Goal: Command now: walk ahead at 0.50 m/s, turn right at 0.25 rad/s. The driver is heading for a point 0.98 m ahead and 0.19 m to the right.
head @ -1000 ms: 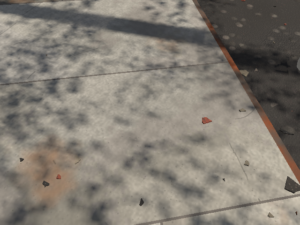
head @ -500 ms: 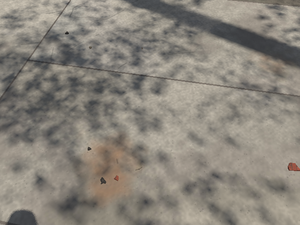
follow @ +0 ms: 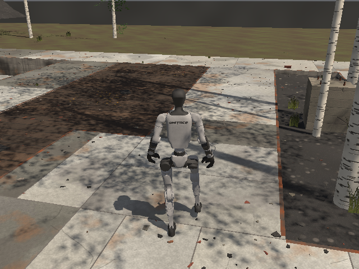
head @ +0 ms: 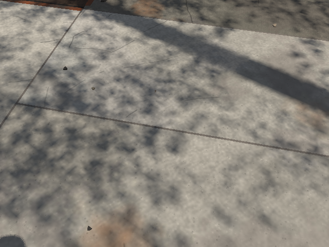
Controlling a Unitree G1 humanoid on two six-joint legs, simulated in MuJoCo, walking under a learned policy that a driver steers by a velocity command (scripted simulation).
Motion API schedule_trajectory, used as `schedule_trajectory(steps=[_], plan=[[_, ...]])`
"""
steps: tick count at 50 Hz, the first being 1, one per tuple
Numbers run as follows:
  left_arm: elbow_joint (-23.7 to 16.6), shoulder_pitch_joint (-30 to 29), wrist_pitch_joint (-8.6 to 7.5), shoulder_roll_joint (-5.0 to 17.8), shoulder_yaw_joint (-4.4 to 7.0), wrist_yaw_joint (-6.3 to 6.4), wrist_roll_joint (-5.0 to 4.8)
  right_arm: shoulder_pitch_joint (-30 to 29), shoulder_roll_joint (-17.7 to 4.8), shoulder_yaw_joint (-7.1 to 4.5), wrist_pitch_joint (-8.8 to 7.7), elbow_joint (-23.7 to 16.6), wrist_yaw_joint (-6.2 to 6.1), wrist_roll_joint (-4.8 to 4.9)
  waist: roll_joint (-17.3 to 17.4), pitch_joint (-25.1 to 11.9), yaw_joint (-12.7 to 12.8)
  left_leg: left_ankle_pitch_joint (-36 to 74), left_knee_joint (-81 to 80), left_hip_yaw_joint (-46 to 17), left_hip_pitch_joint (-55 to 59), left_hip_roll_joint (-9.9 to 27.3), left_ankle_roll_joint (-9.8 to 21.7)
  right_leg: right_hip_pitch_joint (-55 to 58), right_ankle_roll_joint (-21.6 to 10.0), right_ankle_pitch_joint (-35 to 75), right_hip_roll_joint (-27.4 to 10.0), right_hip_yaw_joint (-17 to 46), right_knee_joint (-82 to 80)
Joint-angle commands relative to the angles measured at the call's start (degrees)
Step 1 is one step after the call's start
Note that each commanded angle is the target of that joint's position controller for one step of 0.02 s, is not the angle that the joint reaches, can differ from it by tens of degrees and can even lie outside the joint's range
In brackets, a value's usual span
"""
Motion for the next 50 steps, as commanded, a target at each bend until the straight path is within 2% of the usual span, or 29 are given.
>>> schedule_trajectory(steps=[1,5,7,8,9,10,11,12,13,14,15,17,19,23,25,27,29,31,32,33,34,35,36,37,39,42,45,47,50], plan=[[-5.76,-7.43,-1.14,3.16,0.33,-1.16,-0.57,2.04,-9.92,-2.66,-0.35,-1.01,-0.43,0.16,4.37,3.15,-2.86,15.56,-5.11,-2.66,-0.76,17.46,6.23,0.83,-1.34,2.39,1.75,-0.46,-5.21],[-8.13,-9.09,-1.24,3.21,0.31,-3.0,-0.22,2.85,-10.58,-3.03,1.37,0.21,-1.06,0.56,4.87,2.54,-2.17,30.57,1.35,-0.77,8.91,20.15,4.78,-1.49,-4.23,-7.82,4.4,-2.6,-8.17],[-7.88,-4.0,-0.76,5.49,1.44,-3.06,0.08,1.38,-12.18,-3.44,2.2,-0.48,-1.82,0.57,7.35,-2.42,1.27,52.49,10.61,1.19,10.14,19.52,3.22,7.06,-6.46,-14.11,8.33,-6.29,-7.51],[-6.6,2.84,-0.54,7.88,2.76,-2.76,0.17,0.57,-12.36,-3.36,2.76,-0.89,-2.26,0.55,7.24,-6.73,5.27,58.88,20.44,2.98,8.1,18.09,1.92,16.57,-8.1,-13.94,10.7,-7.51,-8.73],[-5.17,11.63,-0.25,11.14,4.27,-2.07,0.04,0.13,-11.58,-2.84,2.72,-1.71,-2.81,0.31,5.14,-11.93,9.95,51.03,34.39,4.53,-1.83,16.42,-0.36,32.52,-10.97,-9.84,8.09,-2.02,-10.17],[-4.96,16.51,-0.16,17.67,5.88,-1.49,0.23,6.31,-5.46,-0.74,1.22,-4.51,-2.13,-0.89,-8.05,-20.14,7.31,14.65,57.81,4.67,-27.15,6.79,-4.63,57.02,-21.63,-14.13,-7.23,26.1,-10.27],[-5.09,17.83,-0.17,13.49,4.74,-1.38,-0.4,4.58,-6.06,-0.2,-0.83,-4.06,-1.0,-0.95,-8.83,-26.1,8.69,-19.0,66.72,-5.3,-38.93,0.76,-5.33,65.35,-25.69,-18.73,-12.13,45.72,-19.47],[-5.15,15.88,0.06,10.47,3.74,-1.05,-0.02,-0.44,-9.69,-1.17,-2.35,-5.66,0.14,1.62,-5.07,-18.8,9.84,-15.68,68.36,-8.71,-45.03,5.08,-4.25,61.5,-22.09,-22.28,-10.41,37.6,-21.05],[-5.9,12.4,0.24,9.4,3.45,-0.84,0.08,-3.86,-9.4,-0.77,-3.17,-6.92,0.43,2.17,-0.13,-12.29,8.62,-11.3,64.32,-7.61,-45.36,7.81,-3.62,53.0,-20.03,-20.58,-8.26,30.46,-21.88],[-6.62,8.76,0.5,8.42,3.06,-0.79,0.11,-5.28,-9.01,-0.86,-3.37,-7.2,0.25,1.04,3.95,-6.86,6.21,-8.7,58.1,-6.59,-43.41,9.74,-3.97,43.85,-18.71,-15.13,-6.06,25.34,-23.19],[-7.5,6.33,0.54,7.1,2.5,-0.64,0.62,-4.86,-9.47,-1.35,-2.88,-7.16,-0.04,0.05,3.35,-4.54,4.15,-6.79,54.13,-6.4,-39.52,11.27,-4.66,37.41,-18.21,-9.87,-4.18,21.72,-24.79],[-8.25,3.94,0.6,7.39,2.56,-0.25,0.74,-2.4,-8.38,-1.28,-1.65,-6.95,-0.31,-0.51,0.67,-3.4,1.77,-5.47,50.05,-5.28,-35.31,11.6,-6.88,30.28,-18.91,-4.05,-2.15,18.73,-26.88],[-7.82,3.86,0.47,8.71,2.94,0.38,0.48,-3.05,-7.0,-0.78,-0.81,-7.22,-0.79,-0.69,0.02,-2.43,1.39,-2.17,43.55,-3.78,-33.58,11.15,-9.04,25.28,-18.63,-0.52,-0.39,14.44,-27.58],[-6.16,6.86,1.2,10.13,3.55,1.36,-0.22,-12.2,-4.69,0.25,-1.07,-9.12,-0.66,-0.41,-1.53,-1.76,5.3,14.97,24.8,-2.71,-27.44,7.69,-10.3,21.57,-14.55,-6.92,3.72,10.48,-26.07],[-5.15,9.21,1.64,10.47,3.72,1.48,-0.49,-14.94,-5.49,-0.06,-1.46,-9.89,-0.29,0.4,-2.15,-2.16,6.55,17.75,20.31,-3.57,-25.7,6.38,-10.07,23.57,-13.63,-10.49,2.7,13.21,-24.66],[-4.69,10.05,2.0,9.85,3.66,1.62,-0.77,-15.29,-7.17,-0.81,-1.86,-10.16,0.02,0.78,-2.86,-2.53,6.17,15.98,16.97,-5.55,-24.96,6.38,-9.03,27.36,-12.65,-13.81,1.17,17.17,-21.46],[-4.76,9.38,2.27,9.6,3.74,1.72,-0.51,-13.4,-8.65,-1.7,-2.3,-9.89,0.17,0.99,-4.23,-2.62,4.55,11.3,15.88,-6.1,-22.72,6.64,-7.18,29.79,-11.53,-14.6,-0.29,20.69,-17.89],[-5.29,8.59,2.4,6.94,2.94,1.53,-0.11,-5.49,-10.43,-3.04,-2.79,-8.2,-0.27,0.54,-4.03,-5.95,0.21,9.07,13.3,-5.62,-10.75,8.02,-4.01,27.93,-8.84,-13.32,2.91,19.61,-9.54],[-6.21,9.36,2.22,3.1,1.55,1.25,0.68,2.27,-13.38,-3.91,-2.94,-7.77,-0.77,-0.44,2.39,-13.37,-2.82,4.43,13.44,-14.61,2.54,17.43,-0.47,22.28,-6.66,-20.24,6.7,14.85,5.9],[-7.95,17.41,1.56,-0.12,0.41,1.16,-0.8,6.94,-18.25,-5.15,-2.08,-5.44,-0.45,-1.09,22.24,-19.59,0.83,-9.56,7.2,-42.1,18.63,29.41,9.15,3.04,-3.12,-40.84,13.88,7.05,24.66],[-6.03,17.28,1.45,5.55,1.31,1.4,-1.43,6.72,-13.13,-4.24,-1.93,-5.7,0.02,0.29,17.26,-16.35,-0.69,-22.49,3.95,-48.33,17.14,29.76,9.2,-3.91,-2.23,-39.46,9.8,8.82,32.44],[-6.19,11.5,1.64,8.36,2.11,1.39,-1.11,4.77,-9.75,-3.33,-1.7,-5.87,-0.09,0.49,11.48,-9.48,-2.21,-20.67,3.43,-39.33,11.21,27.08,6.9,-5.37,-2.02,-34.01,8.09,8.19,34.36],[-6.94,7.65,1.73,8.09,2.1,1.54,-0.35,2.36,-8.62,-2.82,-1.42,-5.99,-0.08,-0.05,7.46,-5.89,-1.72,-12.68,3.36,-31.74,5.18,24.43,5.67,-3.92,-1.81,-30.29,6.48,6.35,33.4],[-7.81,4.9,1.48,7.36,2.11,1.42,0.28,0.85,-7.43,-2.41,-1.2,-5.52,-0.08,-0.3,6.87,-2.73,-1.12,-5.26,2.53,-26.52,0.41,22.24,5.78,-3.28,-1.82,-27.82,5.31,6.24,30.47],[-8.02,5.1,1.42,5.44,1.88,0.83,-0.14,0.05,-6.07,-1.91,-1.44,-4.79,-0.23,-0.49,9.41,-1.78,0.92,2.52,0.35,-20.11,-4.15,19.51,5.73,0.78,-1.92,-25.65,3.62,5.28,25.94],[-8.43,3.26,1.55,2.89,0.97,0.45,0.38,0.95,-7.69,-2.35,-1.75,-3.05,-0.25,0.52,8.7,-1.24,1.51,9.9,-2.17,-15.52,-5.33,19.72,7.69,0.81,-1.24,-24.27,2.81,2.88,17.91],[-9.72,-2.29,0.49,1.19,-0.08,-0.01,1.01,1.79,-9.6,-2.7,-0.97,-1.77,-0.44,1.34,7.32,-0.45,0.3,14.0,-3.23,-12.12,-6.79,18.18,7.71,3.44,-0.53,-16.51,2.51,0.45,5.7],[-10.09,-5.81,-0.15,1.06,-0.27,-0.48,0.63,3.06,-10.57,-2.87,-0.39,-0.93,-0.58,1.74,7.29,0.13,-0.78,14.42,-2.8,-10.08,-8.3,16.82,6.83,7.61,0.08,-11.17,4.1,-0.62,-1.71],[-11.06,-9.86,-0.89,2.34,0.18,-1.12,0.02,6.43,-11.4,-3.07,0.45,0.59,-0.73,2.19,7.73,0.34,-1.8,13.7,-0.97,-11.67,-6.94,17.95,5.98,11.44,0.15,-8.32,5.96,-0.73,-7.67]])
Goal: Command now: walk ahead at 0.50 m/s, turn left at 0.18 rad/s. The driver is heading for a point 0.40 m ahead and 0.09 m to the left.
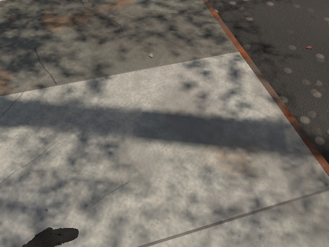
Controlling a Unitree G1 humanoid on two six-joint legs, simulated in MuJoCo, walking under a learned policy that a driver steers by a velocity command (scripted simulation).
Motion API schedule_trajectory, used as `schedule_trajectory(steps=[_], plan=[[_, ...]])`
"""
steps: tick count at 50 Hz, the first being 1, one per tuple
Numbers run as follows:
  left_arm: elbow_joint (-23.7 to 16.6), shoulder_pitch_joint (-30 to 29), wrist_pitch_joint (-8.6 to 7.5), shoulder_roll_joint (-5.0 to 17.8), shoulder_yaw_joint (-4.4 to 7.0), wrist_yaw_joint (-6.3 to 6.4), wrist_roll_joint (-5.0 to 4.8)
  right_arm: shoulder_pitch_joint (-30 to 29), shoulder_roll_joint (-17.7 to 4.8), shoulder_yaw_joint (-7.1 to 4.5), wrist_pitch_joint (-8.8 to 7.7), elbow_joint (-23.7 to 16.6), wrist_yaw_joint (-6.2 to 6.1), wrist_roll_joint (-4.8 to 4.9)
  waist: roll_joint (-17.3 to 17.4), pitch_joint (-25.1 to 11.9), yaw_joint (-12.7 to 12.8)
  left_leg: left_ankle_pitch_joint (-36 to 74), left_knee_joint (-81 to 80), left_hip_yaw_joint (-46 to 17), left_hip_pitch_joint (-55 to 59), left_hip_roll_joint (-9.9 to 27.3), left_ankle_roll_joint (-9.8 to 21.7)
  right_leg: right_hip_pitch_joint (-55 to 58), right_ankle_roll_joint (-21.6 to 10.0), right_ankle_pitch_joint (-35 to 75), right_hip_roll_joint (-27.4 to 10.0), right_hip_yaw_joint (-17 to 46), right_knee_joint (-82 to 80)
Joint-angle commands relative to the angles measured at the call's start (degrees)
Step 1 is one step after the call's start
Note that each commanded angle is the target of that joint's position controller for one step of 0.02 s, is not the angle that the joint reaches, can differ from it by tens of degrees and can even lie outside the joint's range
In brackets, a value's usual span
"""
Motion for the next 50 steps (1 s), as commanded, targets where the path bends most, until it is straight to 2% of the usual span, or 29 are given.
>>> schedule_trajectory(steps=[1,3,4,5,6,7,8,9,10,11,15,22,25,27,28,29,30,31,32,33,34,37,40,43,45,47,48,49,50], plan=[[-4.98,-4.63,-1.72,4.22,1.26,-0.62,-0.5,-1.08,-11.06,-2.62,-0.08,-3.02,-0.49,0.65,7.54,0.65,2.57,14.58,-3.63,-12.07,-2.89,13.94,9.28,6.37,-0.3,2.94,2.4,-1.28,-5.97],[-4.34,-1.98,-2.12,5.75,2.12,-0.6,-0.54,-1.6,-11.52,-2.81,0.45,-2.79,-0.79,0.72,7.99,-0.4,5.32,15.12,-0.22,-13.08,-2.65,14.28,7.66,12.74,-1.81,2.22,2.86,-1.41,-9.73],[-2.89,2.53,-2.14,7.25,3.07,-0.21,-0.27,-1.7,-10.83,-2.56,0.51,-2.85,-0.87,0.53,7.51,-2.85,7.79,19.25,4.56,-11.88,-4.1,12.37,6.35,20.52,-3.07,1.6,3.48,-2.16,-11.34],[-1.52,9.56,-2.12,9.79,4.28,0.43,0.39,-2.07,-8.6,-1.77,0.3,-3.32,-0.78,-0.04,6.23,-7.78,11.37,18.41,14.67,-9.44,-8.64,9.11,4.34,31.99,-5.19,1.6,-0.11,0.45,-10.71],[-0.65,19.28,-1.62,14.39,5.38,1.24,1.31,-2.17,-3.76,-0.11,0.0,-5.43,-0.85,-1.94,-3.48,-17.15,14.72,0.08,33.57,-5.34,-19.48,4.11,1.61,47.36,-8.63,1.95,-12.95,13.3,-9.17],[0.3,20.03,-0.96,15.93,5.57,0.74,1.69,4.64,-1.75,0.43,-0.78,-6.56,-0.92,0.24,-18.17,-21.44,11.21,-20.25,48.17,-5.02,-35.37,-0.24,-0.09,55.16,-16.14,-12.69,-21.75,35.95,-16.83],[0.25,17.89,-0.96,10.43,4.35,0.57,0.83,1.64,-7.79,-1.13,-0.63,-5.45,-1.08,1.37,-9.64,-14.41,12.2,-17.0,54.45,-7.89,-40.29,3.01,-0.45,49.77,-14.93,-20.36,-19.43,33.98,-19.49],[0.39,15.14,-1.06,7.77,3.51,0.59,0.32,-2.61,-9.16,-1.75,-0.42,-6.28,-0.96,1.42,-6.81,-8.16,11.86,-11.68,54.84,-7.16,-41.66,4.79,-0.28,43.74,-13.18,-18.08,-17.28,25.11,-20.22],[0.51,11.9,-1.21,6.23,2.96,0.4,0.62,-4.08,-8.21,-1.76,-0.04,-6.16,-1.06,0.94,-3.68,-5.42,10.1,-7.6,53.79,-6.46,-39.44,6.56,-0.71,37.93,-12.25,-12.19,-14.71,19.39,-21.71],[0.9,9.56,-1.36,4.79,2.68,0.23,0.9,-5.08,-7.46,-1.91,0.42,-6.45,-0.96,0.38,-3.87,-2.82,8.75,-4.92,51.61,-6.47,-38.12,7.78,-1.06,33.56,-12.07,-7.44,-12.88,14.77,-23.41],[2.92,7.18,-2.71,5.51,3.51,0.65,1.16,-6.53,-3.94,-1.53,2.26,-7.82,-0.5,0.25,-2.84,-0.04,6.16,0.7,47.29,-6.09,-35.23,9.39,-2.41,26.89,-12.58,4.53,-12.0,3.88,-28.16],[6.47,9.4,-1.63,9.4,4.66,1.77,0.44,-17.78,-1.84,-0.3,1.58,-12.21,1.6,-0.86,-0.09,2.84,8.92,15.49,23.82,-1.06,-29.26,6.64,-1.43,26.69,-10.72,18.76,-9.97,-9.07,-26.9],[8.16,10.69,-0.7,11.36,5.18,1.94,-0.87,-19.02,-3.74,-1.02,1.47,-13.77,2.3,-1.02,-1.77,1.01,8.11,13.21,18.76,-0.35,-25.45,4.51,0.63,31.12,-9.01,25.63,-11.54,-9.54,-21.86],[8.61,9.44,-0.1,12.31,5.39,2.22,-1.69,-13.22,-6.3,-2.42,1.47,-12.49,2.24,-1.7,-2.05,-3.02,3.93,13.41,13.79,1.49,-16.25,1.4,2.82,32.5,-6.75,32.67,-10.18,-10.61,-12.24],[8.94,10.58,0.05,10.88,4.87,2.29,-1.39,-7.72,-8.95,-3.7,1.53,-10.77,1.68,-1.9,-0.13,-6.54,1.38,19.58,11.08,1.9,-6.53,-0.22,4.24,29.71,-4.65,31.21,-7.46,-12.23,-3.06],[7.92,12.88,-0.11,8.07,3.62,2.33,0.91,-2.58,-13.73,-4.71,1.87,-10.27,0.53,-2.34,7.84,-12.72,0.38,46.56,13.85,-8.0,7.79,8.71,6.95,19.44,-1.27,10.86,-3.58,-13.66,12.44],[8.15,22.44,-0.18,2.4,1.13,1.2,2.04,-5.98,-15.85,-3.78,2.05,-11.67,0.05,-3.32,18.92,-22.89,6.83,60.12,15.59,-29.36,23.52,25.01,19.85,3.34,2.49,-36.67,3.24,-7.93,32.6],[10.76,20.32,0.2,7.58,2.21,0.86,0.27,-5.03,-11.48,-2.84,2.35,-12.36,0.63,-2.4,10.39,-29.21,2.49,50.72,11.52,-30.94,19.92,24.16,20.41,4.65,2.27,-36.93,2.45,1.56,36.49],[9.07,14.11,0.81,9.27,2.8,0.9,-1.48,-8.1,-9.7,-2.19,2.26,-11.74,1.06,-1.95,8.42,-20.45,2.67,44.8,9.5,-23.43,14.13,20.9,17.83,0.52,1.84,-34.0,0.59,0.6,36.25],[8.64,11.35,1.42,8.13,2.51,1.67,-1.0,-11.63,-7.69,-1.61,2.14,-11.17,1.14,-1.36,5.38,-14.18,4.14,37.72,7.61,-19.74,7.17,18.08,15.06,-0.91,1.76,-30.34,-1.02,-0.29,32.52],[8.97,10.4,2.33,7.89,2.63,2.48,-0.11,-14.64,-5.93,-0.99,2.13,-11.07,1.06,-1.37,5.31,-10.34,5.6,32.54,5.41,-17.07,-0.39,16.59,13.6,1.39,2.07,-27.24,-2.25,0.06,28.86],[10.82,14.54,4.4,6.35,2.65,3.59,0.51,-19.04,-6.26,-1.24,1.71,-10.44,0.84,-3.04,8.41,-8.69,9.42,26.61,0.44,-12.09,-13.49,13.92,13.03,12.82,2.81,-20.3,-1.75,-0.79,21.83],[11.15,12.37,4.84,4.72,2.1,4.14,0.92,-19.91,-5.55,-1.11,1.52,-8.84,0.12,-2.88,8.42,-8.9,8.73,19.12,-0.78,-10.1,-14.85,13.0,12.6,16.33,2.56,-16.48,-1.82,-0.62,11.64],[11.26,9.5,5.11,5.24,2.17,3.88,0.76,-19.46,-5.44,-0.92,2.27,-7.12,-0.45,-2.77,8.83,-7.37,7.43,2.82,-2.6,-11.17,-15.7,12.56,11.48,19.23,1.91,-12.1,-1.04,-1.14,4.5],[11.9,9.63,4.91,4.62,2.07,3.47,1.14,-20.33,-4.68,-0.49,2.78,-6.26,-0.53,-2.26,8.03,-5.29,8.47,-6.79,-2.17,-11.2,-17.61,11.31,9.44,23.15,0.84,-7.95,0.0,-2.32,-3.17],[12.13,9.71,4.51,5.2,1.92,3.21,2.28,-17.6,-2.46,0.36,2.86,-4.4,-0.46,-2.17,5.34,-3.2,8.56,-13.3,-0.38,-10.12,-19.7,8.2,4.71,27.32,-1.15,-2.19,-2.02,0.06,-11.3],[11.53,8.81,4.37,8.59,2.41,3.41,2.06,-15.3,-2.75,0.21,2.72,-3.9,-0.34,-2.69,0.49,-1.79,6.15,-13.46,2.87,-7.7,-20.02,4.91,2.37,26.26,-2.75,-1.0,-5.51,3.1,-12.61],[12.88,7.25,4.29,9.42,2.95,3.28,1.36,-14.64,-2.45,0.0,2.92,-3.78,-0.57,-2.35,-6.07,-0.59,4.38,-8.43,4.19,-3.13,-15.03,1.78,0.65,17.69,-4.13,-14.98,-4.35,2.99,-14.06],[12.55,5.94,3.79,6.29,2.23,3.0,1.48,-16.81,-3.57,-0.09,3.12,-3.58,-0.87,-2.59,-5.16,0.36,5.6,-4.28,6.56,-2.91,-10.21,1.91,0.16,13.3,-3.31,-20.01,-3.05,2.63,-16.4]])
